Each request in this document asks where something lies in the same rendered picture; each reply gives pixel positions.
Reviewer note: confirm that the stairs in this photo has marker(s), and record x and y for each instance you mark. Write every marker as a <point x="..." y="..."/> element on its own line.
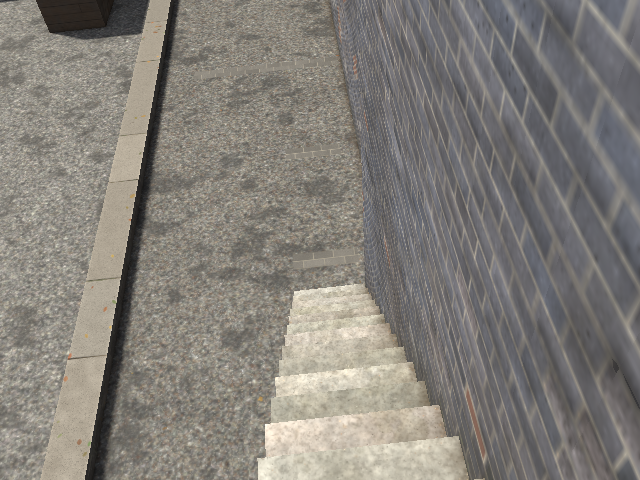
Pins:
<point x="348" y="405"/>

